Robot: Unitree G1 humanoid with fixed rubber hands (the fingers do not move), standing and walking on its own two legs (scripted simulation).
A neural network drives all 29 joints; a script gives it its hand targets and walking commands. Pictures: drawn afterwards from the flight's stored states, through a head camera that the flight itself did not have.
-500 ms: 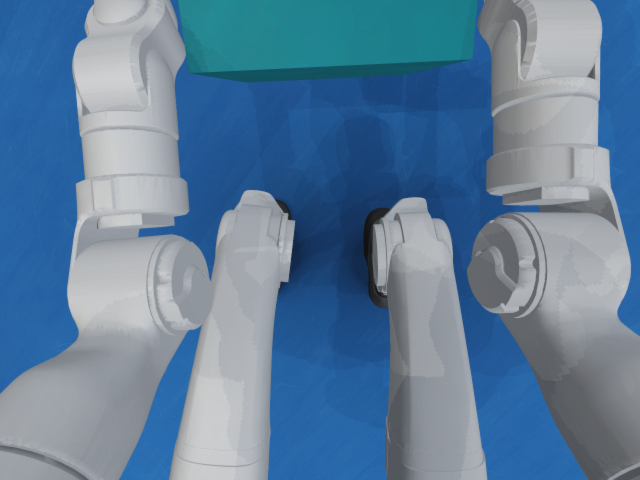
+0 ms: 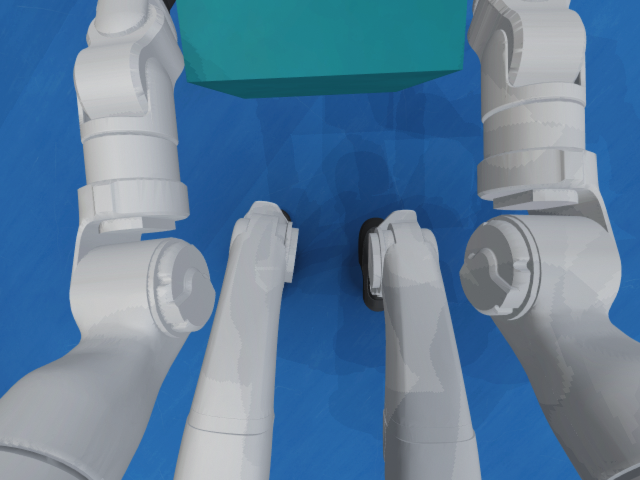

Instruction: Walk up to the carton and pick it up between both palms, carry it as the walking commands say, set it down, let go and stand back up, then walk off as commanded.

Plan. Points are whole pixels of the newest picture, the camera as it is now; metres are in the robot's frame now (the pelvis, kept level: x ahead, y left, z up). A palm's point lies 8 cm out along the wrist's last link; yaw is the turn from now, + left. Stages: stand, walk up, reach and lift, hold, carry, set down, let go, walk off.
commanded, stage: reach and lift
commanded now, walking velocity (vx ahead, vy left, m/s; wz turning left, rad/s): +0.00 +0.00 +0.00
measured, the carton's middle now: out of the picture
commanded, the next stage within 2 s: none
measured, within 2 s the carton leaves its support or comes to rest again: neither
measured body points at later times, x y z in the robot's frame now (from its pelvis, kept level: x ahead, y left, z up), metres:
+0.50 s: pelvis +0.01 +0.00 +0.05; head +0.29 +0.01 +0.40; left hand +0.51 +0.19 -0.02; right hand +0.55 -0.12 +0.00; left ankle +0.15 +0.13 -0.52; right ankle +0.14 -0.11 -0.52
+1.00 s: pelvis +0.10 -0.01 +0.14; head +0.28 +0.00 +0.55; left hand +0.47 +0.18 +0.06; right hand +0.52 -0.12 +0.07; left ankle +0.15 +0.12 -0.52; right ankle +0.14 -0.11 -0.52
